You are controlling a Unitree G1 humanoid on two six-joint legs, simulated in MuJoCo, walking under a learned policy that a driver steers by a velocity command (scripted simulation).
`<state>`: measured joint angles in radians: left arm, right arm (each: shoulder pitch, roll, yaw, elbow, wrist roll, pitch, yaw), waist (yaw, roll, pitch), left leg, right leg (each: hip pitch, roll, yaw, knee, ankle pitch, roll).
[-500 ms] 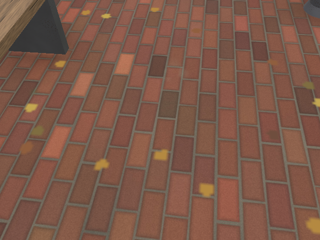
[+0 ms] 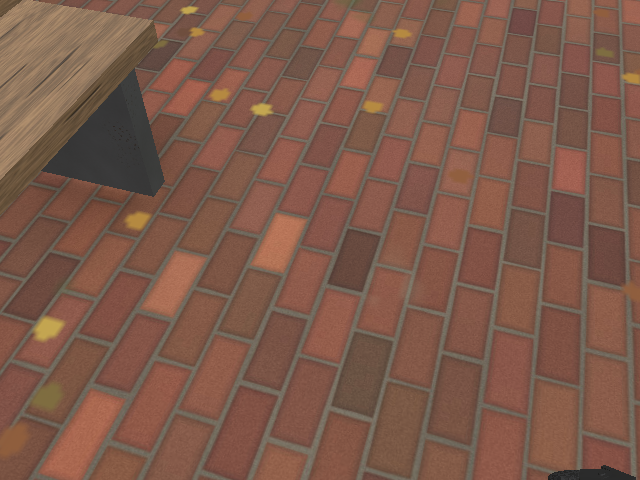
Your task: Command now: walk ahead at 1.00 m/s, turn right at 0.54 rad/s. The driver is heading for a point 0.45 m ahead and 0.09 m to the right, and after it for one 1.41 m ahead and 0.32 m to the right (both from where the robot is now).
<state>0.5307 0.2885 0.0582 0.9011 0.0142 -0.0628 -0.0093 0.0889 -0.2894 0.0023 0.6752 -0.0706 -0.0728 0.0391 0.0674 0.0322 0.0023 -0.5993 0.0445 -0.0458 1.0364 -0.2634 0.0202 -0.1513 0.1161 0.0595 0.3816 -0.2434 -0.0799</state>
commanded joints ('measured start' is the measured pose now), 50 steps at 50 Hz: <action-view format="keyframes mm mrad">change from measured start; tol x32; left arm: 1 -122 138 36 -101 -8 -31 3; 25 -552 33 -30 -345 14 60 -98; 31 -16 224 53 -131 30 51 -22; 50 -156 168 9 -76 5 -68 42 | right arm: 1 -119 -48 16 -122 18 -13 19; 7 -118 -104 -8 -116 33 -18 -13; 10 369 -240 -74 -29 3 -30 -69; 50 66 -61 -32 43 56 32 30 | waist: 1 -66 -87 115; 11 -178 292 -436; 24 -40 12 124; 33 92 -133 -376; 40 -100 -23 117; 50 -114 -127 37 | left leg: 1 84 16 31 -301 173 -50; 9 693 -26 25 -516 110 13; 12 963 426 -773 -780 -615 160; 24 452 155 275 -949 455 21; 29 559 215 291 -480 1295 38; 30 458 204 285 -198 1207 46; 32 -109 -31 160 588 -275 -9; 50 124 -98 235 -381 376 135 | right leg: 1 -233 -187 285 -303 19 -172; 8 -8 -181 246 78 665 -71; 12 -659 -97 33 1003 -159 -39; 28 -194 -37 -235 369 182 -108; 31 417 -102 -3 266 0 -176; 32 656 -423 564 144 -10 -317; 39 -120 -321 163 -244 15 -150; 50 278 -279 -292 -127 1310 69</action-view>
